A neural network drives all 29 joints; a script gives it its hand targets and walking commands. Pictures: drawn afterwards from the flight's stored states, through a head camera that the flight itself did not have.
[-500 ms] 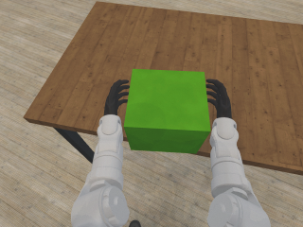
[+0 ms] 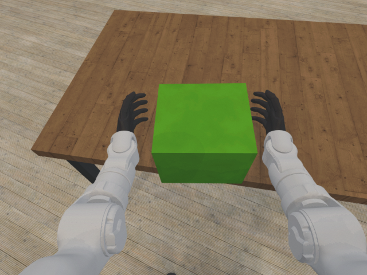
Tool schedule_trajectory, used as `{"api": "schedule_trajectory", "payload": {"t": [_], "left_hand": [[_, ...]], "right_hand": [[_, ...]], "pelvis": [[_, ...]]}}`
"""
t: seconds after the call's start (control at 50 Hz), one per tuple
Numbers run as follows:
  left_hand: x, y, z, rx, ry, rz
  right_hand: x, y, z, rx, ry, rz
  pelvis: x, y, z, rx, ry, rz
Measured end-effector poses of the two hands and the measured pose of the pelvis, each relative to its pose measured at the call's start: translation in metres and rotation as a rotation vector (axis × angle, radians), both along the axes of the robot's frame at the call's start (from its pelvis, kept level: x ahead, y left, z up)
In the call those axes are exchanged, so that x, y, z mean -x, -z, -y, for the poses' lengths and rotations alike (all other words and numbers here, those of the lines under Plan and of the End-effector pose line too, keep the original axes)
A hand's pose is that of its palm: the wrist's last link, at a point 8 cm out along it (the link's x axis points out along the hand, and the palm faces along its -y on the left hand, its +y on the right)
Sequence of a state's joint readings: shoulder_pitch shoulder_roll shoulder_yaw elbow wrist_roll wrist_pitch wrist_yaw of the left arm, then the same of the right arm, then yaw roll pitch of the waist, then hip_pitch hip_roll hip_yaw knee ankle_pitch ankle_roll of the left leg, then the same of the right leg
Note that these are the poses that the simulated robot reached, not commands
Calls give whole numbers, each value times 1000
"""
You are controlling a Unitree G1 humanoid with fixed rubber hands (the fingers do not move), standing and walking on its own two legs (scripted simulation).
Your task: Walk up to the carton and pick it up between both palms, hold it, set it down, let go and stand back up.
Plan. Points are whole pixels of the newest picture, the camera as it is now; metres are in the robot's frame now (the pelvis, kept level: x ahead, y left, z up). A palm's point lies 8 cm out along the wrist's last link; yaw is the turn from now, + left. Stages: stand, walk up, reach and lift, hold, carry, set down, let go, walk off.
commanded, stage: set down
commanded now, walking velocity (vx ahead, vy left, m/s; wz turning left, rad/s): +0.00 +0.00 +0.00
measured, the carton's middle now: (201, 135) +0.44 +0.01 +0.01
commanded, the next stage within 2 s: none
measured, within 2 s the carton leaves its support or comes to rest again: neither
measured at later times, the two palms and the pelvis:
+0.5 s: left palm (104, 107) +0.43 +0.20 +0.12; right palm (309, 98) +0.45 -0.19 +0.13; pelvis -0.02 -0.01 +0.00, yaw +1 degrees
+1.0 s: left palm (95, 133) +0.38 +0.21 +0.10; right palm (312, 128) +0.39 -0.19 +0.11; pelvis -0.01 -0.01 +0.01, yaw +3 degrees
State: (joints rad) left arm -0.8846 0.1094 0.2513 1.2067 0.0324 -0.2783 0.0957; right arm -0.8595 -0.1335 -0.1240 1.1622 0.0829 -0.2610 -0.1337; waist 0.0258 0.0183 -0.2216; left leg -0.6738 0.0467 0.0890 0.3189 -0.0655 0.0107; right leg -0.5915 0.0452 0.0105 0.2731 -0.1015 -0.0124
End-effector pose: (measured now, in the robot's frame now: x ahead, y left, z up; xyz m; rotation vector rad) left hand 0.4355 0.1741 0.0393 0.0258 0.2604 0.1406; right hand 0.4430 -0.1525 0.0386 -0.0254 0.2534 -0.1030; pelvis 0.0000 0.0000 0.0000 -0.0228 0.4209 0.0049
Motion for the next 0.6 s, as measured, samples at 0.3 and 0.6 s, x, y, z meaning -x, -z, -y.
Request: {"api": "schedule_trajectory", "payload": {"t": [0.3,0.6], "left_hand": [[9,-38,-22,28,-31,52],[6,-95,-27,21,-18,57]], "right_hand": [[-3,-51,34,14,-8,11],[-1,-105,37,14,-12,-2]], "pelvis": [[14,1,4,3,-1,49],[21,-1,13,-3,-24,145]]}}
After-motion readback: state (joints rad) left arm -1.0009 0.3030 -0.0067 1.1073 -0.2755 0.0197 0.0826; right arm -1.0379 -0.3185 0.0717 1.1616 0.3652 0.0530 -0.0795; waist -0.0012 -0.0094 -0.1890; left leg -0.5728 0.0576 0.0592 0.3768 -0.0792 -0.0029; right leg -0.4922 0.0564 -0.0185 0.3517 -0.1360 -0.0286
